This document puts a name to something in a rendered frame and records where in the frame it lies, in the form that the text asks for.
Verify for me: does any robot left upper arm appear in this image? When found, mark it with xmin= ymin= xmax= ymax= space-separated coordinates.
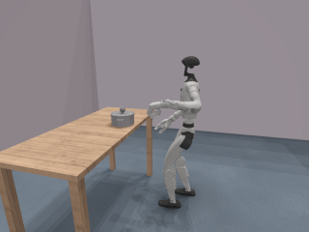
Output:
xmin=185 ymin=81 xmax=202 ymax=114

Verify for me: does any robot left shin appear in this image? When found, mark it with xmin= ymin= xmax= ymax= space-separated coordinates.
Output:
xmin=162 ymin=169 xmax=177 ymax=203

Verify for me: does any right robot forearm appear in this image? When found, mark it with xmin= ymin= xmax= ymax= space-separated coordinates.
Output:
xmin=168 ymin=110 xmax=182 ymax=123

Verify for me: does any pot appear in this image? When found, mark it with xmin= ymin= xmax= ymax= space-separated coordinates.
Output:
xmin=111 ymin=115 xmax=134 ymax=128

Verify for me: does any left robot hand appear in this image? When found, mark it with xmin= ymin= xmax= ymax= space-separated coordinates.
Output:
xmin=147 ymin=101 xmax=162 ymax=119

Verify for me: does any lid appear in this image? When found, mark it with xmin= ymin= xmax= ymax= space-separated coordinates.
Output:
xmin=110 ymin=110 xmax=135 ymax=118

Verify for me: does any left robot forearm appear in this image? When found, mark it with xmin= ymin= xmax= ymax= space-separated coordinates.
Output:
xmin=161 ymin=100 xmax=200 ymax=112

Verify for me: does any right robot hand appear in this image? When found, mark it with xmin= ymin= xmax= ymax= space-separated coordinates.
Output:
xmin=155 ymin=119 xmax=171 ymax=134

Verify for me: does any table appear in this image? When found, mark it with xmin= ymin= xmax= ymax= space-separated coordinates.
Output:
xmin=0 ymin=106 xmax=155 ymax=232

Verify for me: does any robot left foot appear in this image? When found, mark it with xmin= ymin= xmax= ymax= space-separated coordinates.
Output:
xmin=158 ymin=198 xmax=182 ymax=209

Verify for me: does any knob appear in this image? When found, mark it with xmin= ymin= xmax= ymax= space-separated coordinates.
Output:
xmin=120 ymin=106 xmax=126 ymax=113

